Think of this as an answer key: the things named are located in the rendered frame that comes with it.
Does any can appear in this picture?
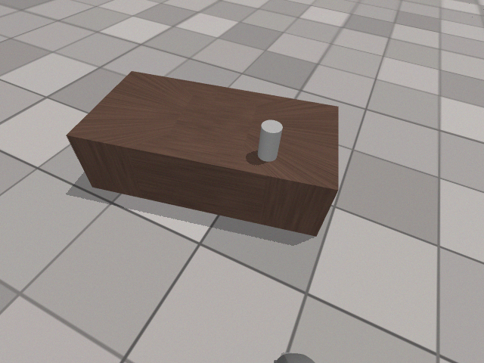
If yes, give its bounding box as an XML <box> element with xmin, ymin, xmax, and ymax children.
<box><xmin>258</xmin><ymin>120</ymin><xmax>283</xmax><ymax>162</ymax></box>

